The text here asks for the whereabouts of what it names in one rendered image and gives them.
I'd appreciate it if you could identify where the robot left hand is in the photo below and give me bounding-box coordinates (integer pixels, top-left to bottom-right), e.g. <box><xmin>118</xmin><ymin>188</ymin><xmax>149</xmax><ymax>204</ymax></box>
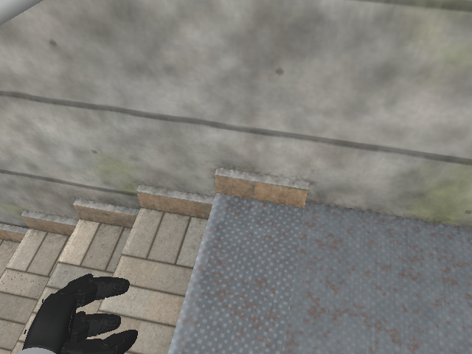
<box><xmin>22</xmin><ymin>274</ymin><xmax>138</xmax><ymax>354</ymax></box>

